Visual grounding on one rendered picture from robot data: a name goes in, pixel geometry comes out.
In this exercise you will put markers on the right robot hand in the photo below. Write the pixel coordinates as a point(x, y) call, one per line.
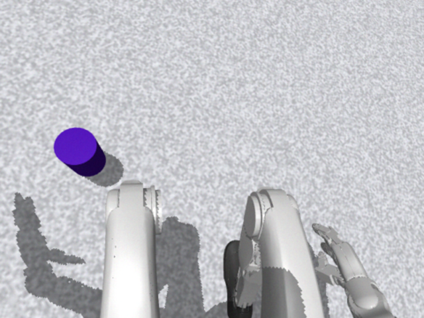
point(343, 255)

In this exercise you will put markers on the right robot arm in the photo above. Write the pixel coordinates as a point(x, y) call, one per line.
point(365, 300)

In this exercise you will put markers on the right robot foot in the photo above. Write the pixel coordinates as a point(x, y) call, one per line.
point(230, 271)

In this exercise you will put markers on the can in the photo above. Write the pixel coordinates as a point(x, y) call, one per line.
point(79, 150)

